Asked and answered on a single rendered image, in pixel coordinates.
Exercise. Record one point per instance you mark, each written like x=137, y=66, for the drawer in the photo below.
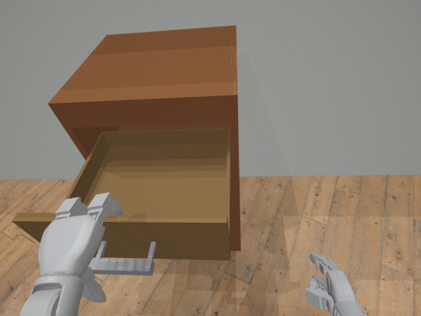
x=174, y=187

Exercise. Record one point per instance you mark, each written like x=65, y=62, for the right robot hand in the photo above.
x=323, y=294

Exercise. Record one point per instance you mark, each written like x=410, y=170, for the left robot hand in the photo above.
x=70, y=242

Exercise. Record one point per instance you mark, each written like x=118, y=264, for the right robot forearm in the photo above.
x=348, y=308

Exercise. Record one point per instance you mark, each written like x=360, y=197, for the cabinet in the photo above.
x=163, y=80

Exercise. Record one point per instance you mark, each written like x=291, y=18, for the left robot forearm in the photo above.
x=54, y=295

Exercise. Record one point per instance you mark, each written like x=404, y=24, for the handle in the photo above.
x=108, y=266

